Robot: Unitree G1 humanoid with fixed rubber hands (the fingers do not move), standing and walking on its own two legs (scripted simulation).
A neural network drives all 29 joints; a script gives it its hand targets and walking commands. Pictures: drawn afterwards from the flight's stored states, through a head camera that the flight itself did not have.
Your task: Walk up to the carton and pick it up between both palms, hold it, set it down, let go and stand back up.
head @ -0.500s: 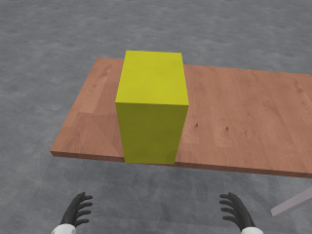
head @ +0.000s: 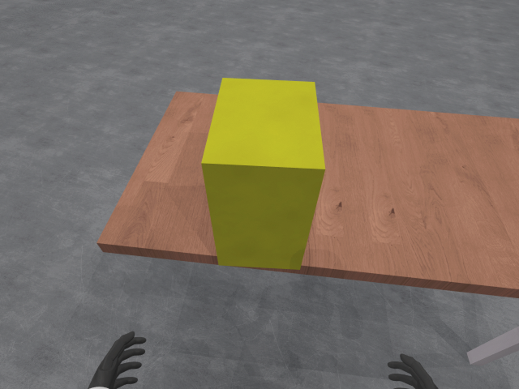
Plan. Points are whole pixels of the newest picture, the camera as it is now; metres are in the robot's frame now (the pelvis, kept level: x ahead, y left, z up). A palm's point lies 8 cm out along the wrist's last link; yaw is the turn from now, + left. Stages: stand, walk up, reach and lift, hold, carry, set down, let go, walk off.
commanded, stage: stand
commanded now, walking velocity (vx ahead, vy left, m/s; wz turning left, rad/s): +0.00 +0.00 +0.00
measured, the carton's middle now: (263, 179) +0.47 +0.00 +0.03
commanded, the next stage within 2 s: none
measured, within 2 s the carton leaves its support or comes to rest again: neither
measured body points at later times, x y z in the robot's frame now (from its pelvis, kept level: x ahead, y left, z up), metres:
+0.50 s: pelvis -0.01 +0.00 +0.00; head -0.02 +0.01 +0.45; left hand +0.06 +0.26 -0.12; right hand +0.09 -0.24 -0.12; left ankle +0.00 +0.11 -0.74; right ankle -0.01 -0.11 -0.74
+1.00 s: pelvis -0.01 +0.00 +0.00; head -0.01 +0.00 +0.45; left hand +0.01 +0.25 -0.13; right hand +0.07 -0.25 -0.14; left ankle +0.00 +0.11 -0.74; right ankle -0.01 -0.11 -0.74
